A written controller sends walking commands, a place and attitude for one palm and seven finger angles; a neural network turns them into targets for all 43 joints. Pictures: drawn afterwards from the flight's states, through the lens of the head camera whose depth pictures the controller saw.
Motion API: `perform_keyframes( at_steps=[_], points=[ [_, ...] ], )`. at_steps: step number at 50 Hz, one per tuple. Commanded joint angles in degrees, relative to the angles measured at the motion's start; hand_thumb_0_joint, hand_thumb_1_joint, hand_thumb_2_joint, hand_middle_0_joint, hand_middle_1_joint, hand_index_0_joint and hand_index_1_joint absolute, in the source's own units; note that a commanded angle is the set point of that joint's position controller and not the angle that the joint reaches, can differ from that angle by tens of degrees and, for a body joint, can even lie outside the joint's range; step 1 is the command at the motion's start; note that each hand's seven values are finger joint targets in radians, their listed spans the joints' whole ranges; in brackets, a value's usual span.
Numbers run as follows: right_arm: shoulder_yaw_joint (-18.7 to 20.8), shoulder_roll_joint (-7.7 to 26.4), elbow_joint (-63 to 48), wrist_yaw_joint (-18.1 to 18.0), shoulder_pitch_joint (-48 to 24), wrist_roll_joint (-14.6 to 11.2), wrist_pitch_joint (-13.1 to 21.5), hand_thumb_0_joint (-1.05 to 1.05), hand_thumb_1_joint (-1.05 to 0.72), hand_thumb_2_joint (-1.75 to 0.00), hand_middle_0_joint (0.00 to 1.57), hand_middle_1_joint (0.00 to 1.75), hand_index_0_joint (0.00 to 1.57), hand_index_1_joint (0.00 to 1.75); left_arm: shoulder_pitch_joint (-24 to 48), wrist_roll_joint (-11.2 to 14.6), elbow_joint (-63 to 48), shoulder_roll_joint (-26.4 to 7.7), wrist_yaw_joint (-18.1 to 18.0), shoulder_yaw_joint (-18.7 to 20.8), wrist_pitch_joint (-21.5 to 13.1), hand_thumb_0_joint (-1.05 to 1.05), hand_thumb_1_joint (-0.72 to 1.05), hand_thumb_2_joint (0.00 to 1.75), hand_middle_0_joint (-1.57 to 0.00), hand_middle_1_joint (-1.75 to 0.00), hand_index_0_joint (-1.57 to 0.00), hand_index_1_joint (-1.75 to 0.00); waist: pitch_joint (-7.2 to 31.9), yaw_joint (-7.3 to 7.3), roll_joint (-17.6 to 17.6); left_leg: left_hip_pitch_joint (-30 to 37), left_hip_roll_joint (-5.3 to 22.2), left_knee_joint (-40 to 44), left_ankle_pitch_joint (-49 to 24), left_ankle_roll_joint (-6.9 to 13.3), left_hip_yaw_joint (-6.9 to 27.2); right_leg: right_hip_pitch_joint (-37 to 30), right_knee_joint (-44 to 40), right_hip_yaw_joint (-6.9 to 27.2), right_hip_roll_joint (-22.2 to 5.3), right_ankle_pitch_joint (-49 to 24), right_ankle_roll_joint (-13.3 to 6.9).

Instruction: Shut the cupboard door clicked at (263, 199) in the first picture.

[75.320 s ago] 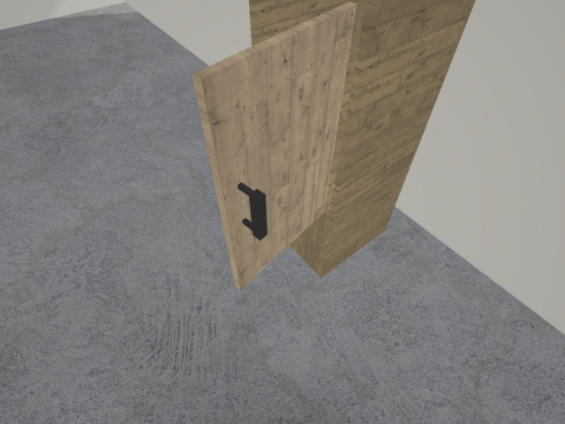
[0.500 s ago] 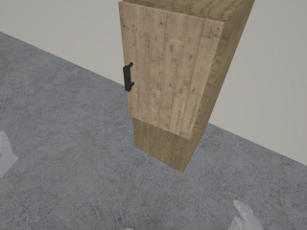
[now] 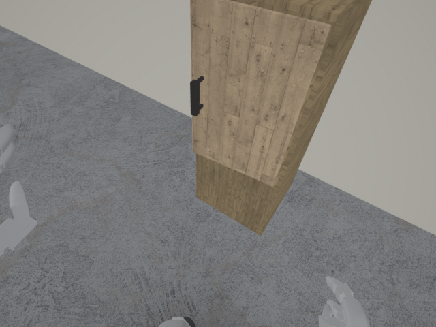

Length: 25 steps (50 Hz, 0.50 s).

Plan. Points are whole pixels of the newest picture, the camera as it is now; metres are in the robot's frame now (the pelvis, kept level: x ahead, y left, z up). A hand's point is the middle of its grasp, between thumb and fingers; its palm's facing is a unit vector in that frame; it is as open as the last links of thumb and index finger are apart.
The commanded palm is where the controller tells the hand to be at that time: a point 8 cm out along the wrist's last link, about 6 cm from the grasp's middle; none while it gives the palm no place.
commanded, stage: step back with the hand held close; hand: left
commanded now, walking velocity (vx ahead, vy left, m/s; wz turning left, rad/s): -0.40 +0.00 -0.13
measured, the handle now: (198, 96) +0.80 +0.13 -0.03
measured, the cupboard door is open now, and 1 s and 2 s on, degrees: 5 5 5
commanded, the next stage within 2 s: stop stepping back and stand still in 0.14 s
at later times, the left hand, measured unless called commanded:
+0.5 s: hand out of the picture +0.15 +0.32 +0.18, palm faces +0.41 -0.84 -0.34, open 7.4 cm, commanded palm +0.08 +0.35 +0.19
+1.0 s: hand out of the picture +0.12 +0.34 +0.18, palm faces +0.32 -0.86 -0.41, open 7.4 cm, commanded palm +0.06 +0.38 +0.19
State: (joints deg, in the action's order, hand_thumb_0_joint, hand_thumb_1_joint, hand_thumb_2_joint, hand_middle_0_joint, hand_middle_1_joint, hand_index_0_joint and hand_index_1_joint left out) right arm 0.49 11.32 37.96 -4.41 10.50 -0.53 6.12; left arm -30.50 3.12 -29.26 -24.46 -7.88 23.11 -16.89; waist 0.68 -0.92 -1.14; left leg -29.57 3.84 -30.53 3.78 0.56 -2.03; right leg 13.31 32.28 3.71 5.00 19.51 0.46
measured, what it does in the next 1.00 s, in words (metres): walks backwards: left foot, then right foot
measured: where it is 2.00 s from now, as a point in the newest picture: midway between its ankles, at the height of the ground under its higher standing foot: outside the picture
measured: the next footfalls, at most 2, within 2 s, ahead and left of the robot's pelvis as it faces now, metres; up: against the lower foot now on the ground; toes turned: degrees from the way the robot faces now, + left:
left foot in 0.36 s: +0.10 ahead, +0.11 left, +0.00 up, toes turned -2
right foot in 0.62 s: -0.09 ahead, +0.00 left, +0.00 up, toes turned -12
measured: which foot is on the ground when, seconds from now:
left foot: down 0.00-0.26, up 0.28-0.34, down 0.36-0.62, up 0.64-0.82, down 0.84-1.00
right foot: down 0.00-0.38, up 0.40-0.60, down 0.62-1.00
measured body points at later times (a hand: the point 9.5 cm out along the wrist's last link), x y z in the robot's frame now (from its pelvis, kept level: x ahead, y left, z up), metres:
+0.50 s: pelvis -0.08 +0.06 +0.01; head -0.09 +0.10 +0.46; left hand +0.12 +0.37 +0.20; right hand +0.03 -0.19 -0.06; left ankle +0.06 +0.11 -0.72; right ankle -0.10 -0.08 -0.69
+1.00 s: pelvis -0.12 +0.10 +0.01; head -0.13 +0.13 +0.46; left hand +0.10 +0.38 +0.20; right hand -0.03 -0.15 -0.07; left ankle -0.06 +0.21 -0.72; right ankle -0.14 +0.01 -0.70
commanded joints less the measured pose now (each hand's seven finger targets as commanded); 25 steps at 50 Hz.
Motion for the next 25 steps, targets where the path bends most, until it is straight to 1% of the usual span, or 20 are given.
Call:
perform_keyframes(
  at_steps=[1,3,5,6,7,8,9,10,11,12,13,14,15,16,17,18,19,20,22,25],
  points=[
    [2.40,7.08,-10.03,-1.65,-6.07,0.36,2.28,0.00,-0.90,-0.90,0.20,0.30,0.20,0.30,5.68,0.44,-8.55,-13.14,-1.48,9.13,-2.59,0.00,0.90,0.90,-0.20,-0.30,-0.20,-0.30,2.08,2.23,-2.10,19.37,1.68,3.21,12.18,-1.21,3.27,19.23,-13.04,4.36,-6.30,1.79,-1.83],
    [2.66,7.74,-10.45,-1.57,-5.67,0.30,2.01,0.00,-0.90,-0.90,0.20,0.30,0.20,0.30,5.79,0.73,-6.78,-12.32,-1.06,9.46,-2.96,0.00,0.90,0.90,-0.20,-0.30,-0.20,-0.30,0.78,2.28,-6.05,13.54,4.97,11.26,21.67,-0.35,7.19,14.76,-9.95,1.54,-2.46,8.02,-1.22],
    [3.23,8.79,-10.86,-1.54,-5.77,0.84,2.03,0.00,-0.90,-0.90,0.20,0.30,0.20,0.30,4.34,0.69,-6.26,-11.90,-0.70,11.08,-3.36,0.00,0.90,0.90,-0.20,-0.30,-0.20,-0.30,3.34,1.52,-13.42,0.75,11.46,24.49,35.88,1.71,14.63,-0.73,1.77,-2.16,1.38,6.29,-0.90],
    [3.49,8.89,-11.06,-1.23,-5.83,1.11,1.96,0.00,-0.90,-0.90,0.20,0.30,0.20,0.30,3.30,0.80,-6.55,-11.25,-0.30,11.04,-3.38,0.00,0.90,0.90,-0.20,-0.30,-0.20,-0.30,5.95,0.83,-14.55,-2.42,13.62,26.80,37.82,1.80,15.74,-6.30,6.14,-3.42,2.08,5.56,-1.34],
    [3.62,8.31,-11.20,-0.89,-5.27,1.30,1.85,0.00,-0.90,-0.90,0.20,0.30,0.20,0.30,2.40,1.27,-7.52,-11.36,0.04,10.80,-3.32,0.00,0.90,0.90,-0.20,-0.30,-0.20,-0.30,7.92,0.63,-12.64,-0.30,13.39,25.04,34.17,0.96,13.67,-6.25,5.68,-3.33,1.23,5.96,-2.08],
    [3.70,7.90,-11.41,-0.44,-4.99,1.10,1.83,0.00,-0.90,-0.90,0.20,0.30,0.20,0.30,1.73,1.64,-8.89,-11.20,0.20,10.18,-3.08,0.00,0.90,0.90,-0.20,-0.30,-0.20,-0.30,9.60,0.54,-10.34,3.30,11.73,21.21,29.95,0.16,10.08,-4.28,2.60,-2.70,-0.11,6.54,-2.95],
    [3.52,7.70,-11.68,0.02,-4.86,0.83,1.88,0.00,-0.90,-0.90,0.20,0.30,0.20,0.30,0.74,1.70,-10.11,-10.87,0.19,9.50,-2.87,0.00,0.90,0.90,-0.20,-0.30,-0.20,-0.30,10.81,0.64,-10.64,6.59,9.18,17.51,27.38,-0.75,6.56,-1.62,-0.80,-1.49,-1.22,6.88,-3.61],
    [3.11,6.98,-11.84,0.37,-4.41,0.75,1.94,0.00,-0.90,-0.90,0.20,0.30,0.20,0.30,0.98,1.80,-11.80,-10.50,-0.02,8.37,-2.72,0.00,0.90,0.90,-0.20,-0.30,-0.20,-0.30,10.10,1.04,-8.14,10.01,6.43,12.50,23.27,-1.66,3.50,3.09,-6.31,1.25,-3.88,7.31,-4.57],
    [3.01,6.71,-11.33,0.62,-3.56,0.87,1.89,0.00,-0.90,-0.90,0.20,0.30,0.20,0.30,2.54,1.45,-13.73,-11.94,-0.52,8.65,-2.81,0.00,0.90,0.90,-0.20,-0.30,-0.20,-0.30,8.83,1.86,-4.33,15.05,3.03,4.59,18.44,-2.61,-0.14,10.94,-12.97,6.80,-8.02,7.74,-5.84],
    [2.94,6.59,-10.67,0.69,-2.89,0.61,1.92,0.00,-0.90,-0.90,0.20,0.30,0.20,0.30,4.07,0.66,-14.57,-13.30,-1.11,8.71,-2.58,0.00,0.90,0.90,-0.20,-0.30,-0.20,-0.30,8.55,1.89,3.21,21.61,-1.12,-6.07,15.79,-3.70,-2.82,21.15,-19.20,12.02,-13.34,12.02,-7.31],
    [3.23,6.71,-10.39,0.53,-1.83,0.62,1.92,0.00,-0.90,-0.90,0.20,0.30,0.20,0.30,3.11,-0.03,-13.12,-13.33,-1.72,8.50,-1.74,0.00,0.90,0.90,-0.20,-0.30,-0.20,-0.30,6.50,1.86,8.50,24.17,-3.29,-15.40,16.17,-3.99,-2.29,28.97,-23.14,14.90,-17.56,18.76,-8.88],
    [3.71,7.44,-9.34,0.45,-0.23,1.47,1.84,0.00,-0.90,-0.90,0.20,0.30,0.20,0.30,3.30,-0.26,-12.45,-14.28,-2.30,10.06,-0.82,0.00,0.90,0.90,-0.20,-0.30,-0.20,-0.30,5.73,1.86,10.35,25.49,-3.31,-21.10,16.82,-3.84,-0.16,33.60,-23.85,15.98,-19.57,22.73,-10.35],
    [3.17,6.66,-9.05,0.25,1.05,1.27,1.09,0.00,-0.90,-0.90,0.20,0.30,0.20,0.30,3.12,-0.42,-10.97,-11.28,-2.43,7.25,0.38,0.00,0.90,0.90,-0.20,-0.30,-0.20,-0.30,2.47,3.10,11.09,24.31,-2.06,-21.44,16.75,-3.00,3.08,34.62,-20.88,11.92,-18.95,21.87,-9.53],
    [2.43,6.95,-9.20,-0.33,0.67,1.15,0.90,0.00,-0.90,-0.90,0.20,0.30,0.20,0.30,6.12,-0.76,-10.18,-10.89,-2.67,6.90,0.98,0.00,0.90,0.90,-0.20,-0.30,-0.20,-0.30,-0.51,3.77,7.23,21.25,-1.07,-12.94,17.92,-2.16,4.45,31.29,-15.97,7.43,-15.04,18.29,-6.41],
    [2.01,7.87,-9.56,-1.18,-0.48,1.02,1.14,0.00,-0.90,-0.90,0.20,0.30,0.20,0.30,9.39,-0.74,-9.17,-10.64,-2.70,6.87,1.38,0.00,0.90,0.90,-0.20,-0.30,-0.20,-0.30,-3.51,3.67,-0.71,14.63,0.49,0.86,20.50,-0.99,7.12,24.97,-9.20,3.15,-9.44,15.10,-3.42],
    [1.75,9.17,-9.54,-1.83,-1.12,0.74,2.08,0.00,-0.90,-0.90,0.20,0.30,0.20,0.30,11.88,-0.61,-8.27,-10.24,-2.94,7.35,1.24,0.00,0.90,0.90,-0.20,-0.30,-0.20,-0.30,-4.03,2.72,-9.18,7.46,4.46,13.22,26.66,0.37,12.58,16.45,-2.07,-1.30,-4.22,10.85,-0.77],
    [2.31,9.34,-9.96,-2.57,-1.45,0.05,3.17,0.00,-0.90,-0.90,0.20,0.30,0.20,0.30,14.43,-0.64,-9.23,-11.26,-3.22,7.84,0.84,0.00,0.90,0.90,-0.20,-0.30,-0.20,-0.30,-1.49,2.32,-12.72,2.31,9.83,22.59,39.04,1.90,21.08,7.88,6.90,-4.25,-1.34,8.30,0.60],
    [2.52,9.25,-9.75,-2.48,-1.35,0.24,4.01,0.00,-0.90,-0.90,0.20,0.30,0.20,0.30,12.89,-0.72,-9.76,-11.44,-3.11,9.44,0.36,0.00,0.90,0.90,-0.20,-0.30,-0.20,-0.30,3.11,1.93,-17.27,1.98,12.25,27.59,49.25,1.72,23.89,3.48,15.17,-4.14,0.72,9.21,0.66],
    [2.60,7.95,-10.59,-1.01,-0.91,0.62,4.27,0.00,-0.90,-0.90,0.20,0.30,0.20,0.30,7.58,-0.45,-11.53,-9.76,-2.31,8.32,1.60,0.00,0.90,0.90,-0.20,-0.30,-0.20,-0.30,6.17,1.22,-15.91,5.14,11.30,28.37,44.17,-1.20,20.29,1.82,19.80,-4.97,1.79,10.00,-0.17],
    [2.03,6.75,-11.68,0.91,-1.53,0.77,4.26,0.00,-0.90,-0.90,0.20,0.30,0.20,0.30,-0.82,0.37,-15.70,-8.01,-1.69,6.20,3.12,0.00,0.90,0.90,-0.20,-0.30,-0.20,-0.30,8.41,0.58,-14.41,9.44,7.78,26.37,33.85,-3.76,10.81,-2.60,10.25,-8.97,2.56,9.15,-1.12]
  ],
)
